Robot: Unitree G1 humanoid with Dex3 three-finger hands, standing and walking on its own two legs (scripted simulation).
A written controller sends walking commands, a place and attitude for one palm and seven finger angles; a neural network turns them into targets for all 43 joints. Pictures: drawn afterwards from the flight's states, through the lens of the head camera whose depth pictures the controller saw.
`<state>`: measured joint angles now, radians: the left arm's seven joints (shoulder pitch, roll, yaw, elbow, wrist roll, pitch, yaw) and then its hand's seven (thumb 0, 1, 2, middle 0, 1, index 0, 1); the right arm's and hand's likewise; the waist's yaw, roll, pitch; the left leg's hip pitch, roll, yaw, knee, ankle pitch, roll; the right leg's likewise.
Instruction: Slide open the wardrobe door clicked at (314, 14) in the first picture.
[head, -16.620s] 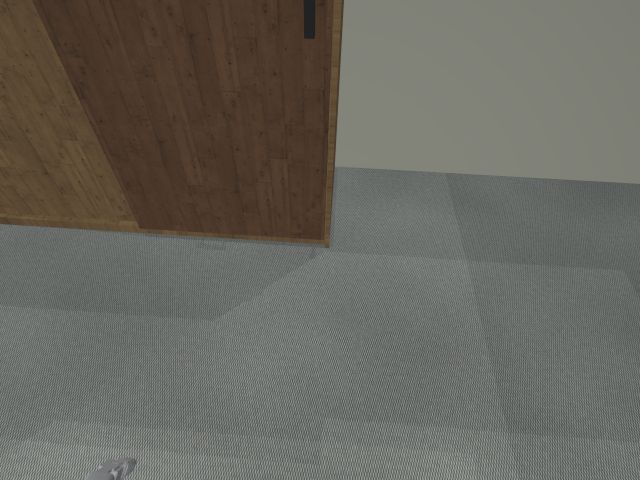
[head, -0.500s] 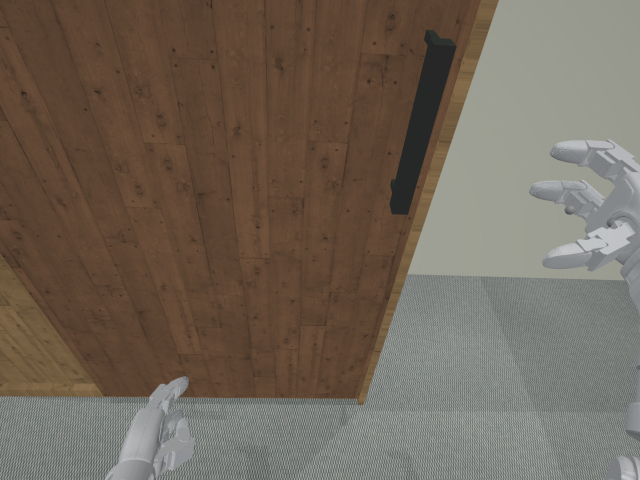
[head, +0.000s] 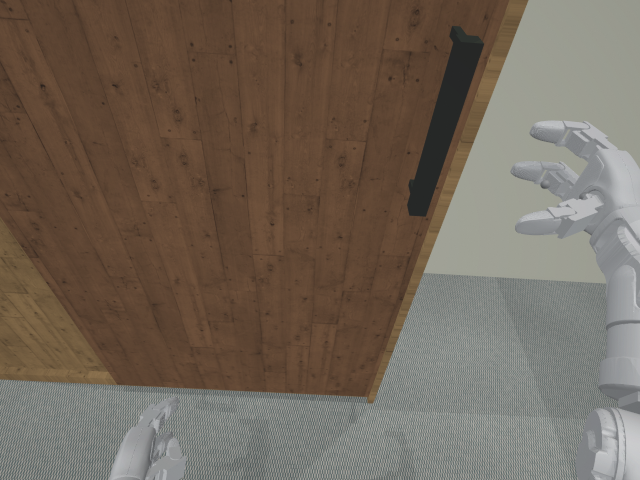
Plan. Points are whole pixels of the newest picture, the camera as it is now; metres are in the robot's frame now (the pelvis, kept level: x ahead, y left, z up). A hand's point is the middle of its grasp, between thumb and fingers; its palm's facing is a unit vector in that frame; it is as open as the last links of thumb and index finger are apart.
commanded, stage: move the hooked fingers beside the handle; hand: right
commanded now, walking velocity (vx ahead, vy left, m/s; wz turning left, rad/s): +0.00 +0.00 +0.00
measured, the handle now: (435, 130) +0.51 -0.12 +0.22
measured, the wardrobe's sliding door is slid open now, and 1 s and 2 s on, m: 0.00 0.00 0.00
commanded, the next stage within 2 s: feel for the door with the fingertips in 1.34 s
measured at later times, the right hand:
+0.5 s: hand (495, 151) +0.45 -0.18 +0.23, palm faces +0.00 +1.00 +0.01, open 14.0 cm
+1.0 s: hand (489, 154) +0.45 -0.17 +0.23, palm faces +0.00 +1.00 +0.02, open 14.0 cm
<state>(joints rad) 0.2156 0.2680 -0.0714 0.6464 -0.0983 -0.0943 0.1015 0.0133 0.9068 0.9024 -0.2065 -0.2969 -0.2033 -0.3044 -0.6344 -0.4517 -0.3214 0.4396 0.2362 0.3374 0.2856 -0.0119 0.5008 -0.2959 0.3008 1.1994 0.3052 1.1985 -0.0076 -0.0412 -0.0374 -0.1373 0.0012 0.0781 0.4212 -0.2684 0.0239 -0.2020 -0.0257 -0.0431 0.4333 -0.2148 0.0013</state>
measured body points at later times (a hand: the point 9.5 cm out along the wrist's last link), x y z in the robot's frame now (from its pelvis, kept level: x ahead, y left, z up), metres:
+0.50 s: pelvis +0.00 -0.01 +0.00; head +0.00 +0.01 +0.45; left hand +0.11 +0.25 -0.11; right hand +0.44 -0.23 +0.23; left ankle -0.03 +0.10 -0.74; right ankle +0.01 -0.12 -0.74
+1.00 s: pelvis +0.00 -0.01 +0.00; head +0.00 +0.01 +0.45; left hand +0.10 +0.26 -0.11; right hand +0.44 -0.23 +0.23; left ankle -0.03 +0.10 -0.74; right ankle +0.01 -0.12 -0.74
